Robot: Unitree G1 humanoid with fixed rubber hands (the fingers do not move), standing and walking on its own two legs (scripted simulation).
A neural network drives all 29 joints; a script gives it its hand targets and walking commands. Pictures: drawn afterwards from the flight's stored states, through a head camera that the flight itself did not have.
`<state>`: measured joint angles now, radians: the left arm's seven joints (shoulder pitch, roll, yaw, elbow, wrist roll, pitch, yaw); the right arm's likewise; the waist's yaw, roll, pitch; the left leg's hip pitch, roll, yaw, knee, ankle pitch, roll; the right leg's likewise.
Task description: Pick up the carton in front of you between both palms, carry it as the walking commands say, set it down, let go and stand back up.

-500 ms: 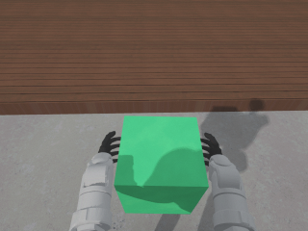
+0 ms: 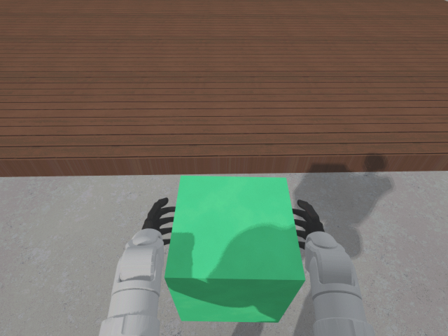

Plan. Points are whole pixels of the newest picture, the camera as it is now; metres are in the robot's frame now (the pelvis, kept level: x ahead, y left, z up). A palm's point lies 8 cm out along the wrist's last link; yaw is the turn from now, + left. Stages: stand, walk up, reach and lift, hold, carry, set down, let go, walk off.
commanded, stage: hold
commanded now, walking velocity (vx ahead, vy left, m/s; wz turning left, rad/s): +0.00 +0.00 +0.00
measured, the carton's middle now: (231, 252) +0.30 +0.00 -0.04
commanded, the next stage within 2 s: carry in 1.12 s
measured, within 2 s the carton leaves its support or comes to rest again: neither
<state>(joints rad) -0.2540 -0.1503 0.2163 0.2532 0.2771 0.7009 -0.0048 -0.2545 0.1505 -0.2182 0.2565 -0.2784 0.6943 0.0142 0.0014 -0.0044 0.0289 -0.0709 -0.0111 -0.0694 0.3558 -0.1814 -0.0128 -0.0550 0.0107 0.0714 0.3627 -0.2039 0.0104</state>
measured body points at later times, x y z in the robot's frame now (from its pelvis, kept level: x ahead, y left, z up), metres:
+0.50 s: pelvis -0.02 +0.00 +0.00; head -0.05 +0.00 +0.45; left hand +0.29 +0.15 +0.04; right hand +0.29 -0.15 +0.04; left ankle +0.02 +0.13 -0.75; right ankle +0.00 -0.13 -0.75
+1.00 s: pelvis +0.00 +0.00 +0.00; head -0.04 +0.00 +0.45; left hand +0.29 +0.15 +0.04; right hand +0.29 -0.15 +0.04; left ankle +0.02 +0.13 -0.75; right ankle +0.00 -0.13 -0.75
